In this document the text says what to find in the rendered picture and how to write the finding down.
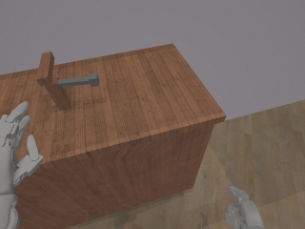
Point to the tap lever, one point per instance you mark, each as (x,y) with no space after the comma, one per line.
(92,80)

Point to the right robot hand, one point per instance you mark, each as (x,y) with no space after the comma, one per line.
(240,217)

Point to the counter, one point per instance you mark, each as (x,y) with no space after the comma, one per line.
(139,136)

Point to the robot left forearm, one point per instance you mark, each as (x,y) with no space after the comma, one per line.
(9,215)

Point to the left robot hand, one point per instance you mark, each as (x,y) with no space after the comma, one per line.
(11,129)

